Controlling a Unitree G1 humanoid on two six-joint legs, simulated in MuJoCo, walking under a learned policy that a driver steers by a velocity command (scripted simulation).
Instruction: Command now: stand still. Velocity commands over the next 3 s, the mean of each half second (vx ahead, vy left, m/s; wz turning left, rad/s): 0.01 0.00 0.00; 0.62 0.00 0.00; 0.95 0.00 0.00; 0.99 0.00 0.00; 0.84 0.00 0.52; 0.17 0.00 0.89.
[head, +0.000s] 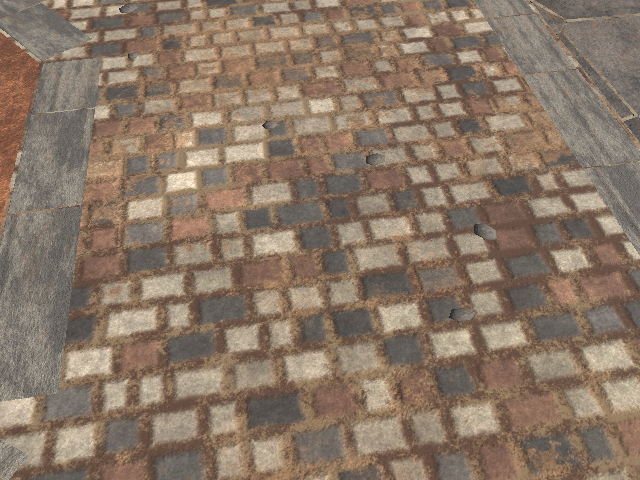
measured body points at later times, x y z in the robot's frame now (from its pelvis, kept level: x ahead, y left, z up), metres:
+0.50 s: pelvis -0.02 +0.00 +0.00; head -0.01 +0.00 +0.45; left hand +0.03 +0.24 -0.15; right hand -0.09 -0.21 -0.16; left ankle -0.10 +0.11 -0.73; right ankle +0.04 -0.10 -0.73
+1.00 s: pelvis +0.17 -0.09 +0.01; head +0.18 -0.10 +0.46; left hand +0.18 +0.16 -0.14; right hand +0.24 -0.35 -0.13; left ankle +0.12 +0.04 -0.63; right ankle +0.16 -0.18 -0.73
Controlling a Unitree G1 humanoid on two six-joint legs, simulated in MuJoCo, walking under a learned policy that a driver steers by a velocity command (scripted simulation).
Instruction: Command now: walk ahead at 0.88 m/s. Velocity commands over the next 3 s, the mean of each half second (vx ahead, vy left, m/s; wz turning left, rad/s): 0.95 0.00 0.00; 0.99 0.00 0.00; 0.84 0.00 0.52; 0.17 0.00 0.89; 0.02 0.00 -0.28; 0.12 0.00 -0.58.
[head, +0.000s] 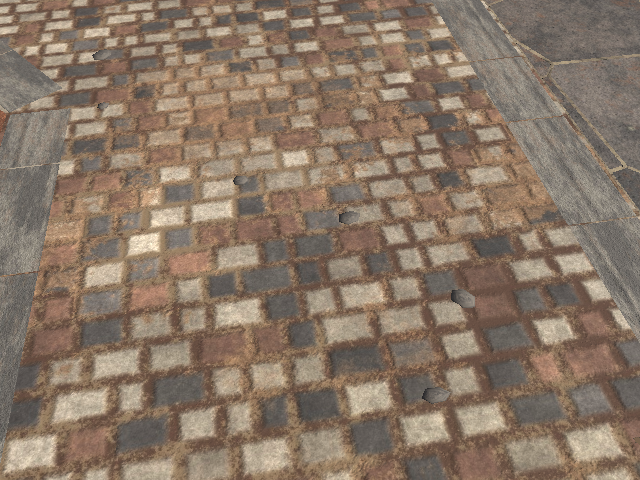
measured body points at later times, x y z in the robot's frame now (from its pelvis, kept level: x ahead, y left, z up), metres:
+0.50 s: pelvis +0.41 +0.03 +0.00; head +0.44 +0.03 +0.44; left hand +0.49 +0.29 -0.14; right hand +0.43 -0.24 -0.14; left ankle +0.44 +0.09 -0.74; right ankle +0.33 -0.11 -0.62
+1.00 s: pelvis +0.89 -0.01 +0.00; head +0.91 -0.01 +0.45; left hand +0.89 +0.27 -0.14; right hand +1.01 -0.27 -0.12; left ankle +0.85 +0.13 -0.63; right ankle +0.90 -0.07 -0.74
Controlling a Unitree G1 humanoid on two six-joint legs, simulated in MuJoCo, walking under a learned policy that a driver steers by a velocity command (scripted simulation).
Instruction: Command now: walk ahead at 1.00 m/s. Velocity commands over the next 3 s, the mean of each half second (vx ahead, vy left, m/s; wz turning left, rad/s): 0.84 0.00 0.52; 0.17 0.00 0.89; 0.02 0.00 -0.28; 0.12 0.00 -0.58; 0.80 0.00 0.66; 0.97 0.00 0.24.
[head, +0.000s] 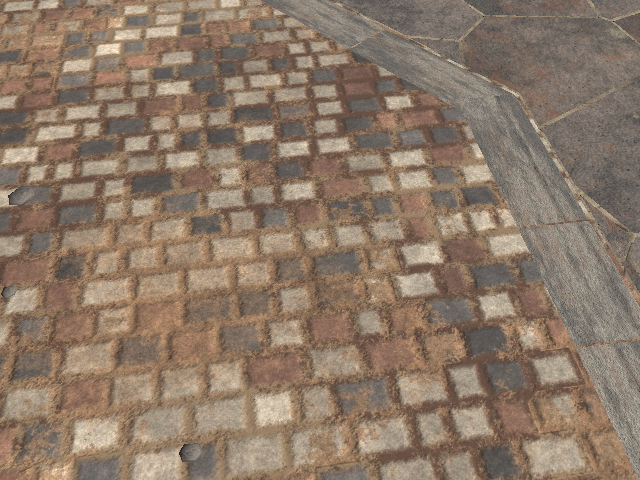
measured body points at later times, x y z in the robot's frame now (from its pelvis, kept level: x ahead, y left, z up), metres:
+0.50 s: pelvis +0.45 +0.06 +0.00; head +0.50 +0.07 +0.44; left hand +0.59 +0.35 -0.08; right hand +0.55 -0.20 -0.14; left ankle +0.46 +0.08 -0.74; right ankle +0.54 -0.10 -0.65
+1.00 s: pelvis +0.63 +0.09 -0.01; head +0.65 +0.14 +0.44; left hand +0.52 +0.40 -0.12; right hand +0.97 +0.04 -0.07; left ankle +0.58 +0.22 -0.71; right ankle +0.79 +0.04 -0.74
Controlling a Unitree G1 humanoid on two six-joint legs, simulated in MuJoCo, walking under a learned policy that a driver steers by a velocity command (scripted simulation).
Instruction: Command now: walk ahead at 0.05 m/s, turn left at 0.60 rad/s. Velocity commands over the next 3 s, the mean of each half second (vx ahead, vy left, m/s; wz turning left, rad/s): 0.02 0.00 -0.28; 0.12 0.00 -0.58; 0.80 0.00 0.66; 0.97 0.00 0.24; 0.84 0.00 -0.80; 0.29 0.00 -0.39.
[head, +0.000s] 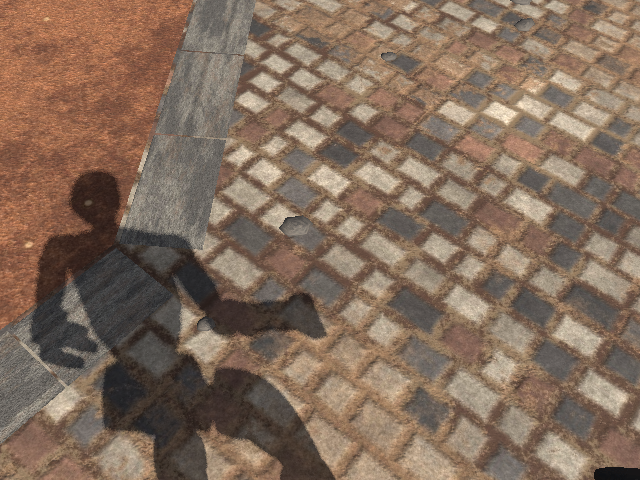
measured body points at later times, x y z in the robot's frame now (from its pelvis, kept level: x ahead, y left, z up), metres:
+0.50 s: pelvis +0.02 -0.01 -0.01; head +0.05 -0.03 +0.44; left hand +0.23 +0.23 -0.09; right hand +0.13 -0.31 -0.11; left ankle +0.05 +0.13 -0.73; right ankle -0.01 -0.11 -0.73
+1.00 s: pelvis +0.08 -0.03 +0.00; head +0.08 -0.03 +0.45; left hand +0.36 +0.10 -0.07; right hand +0.03 -0.34 -0.09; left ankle +0.13 +0.07 -0.72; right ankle -0.01 -0.11 -0.73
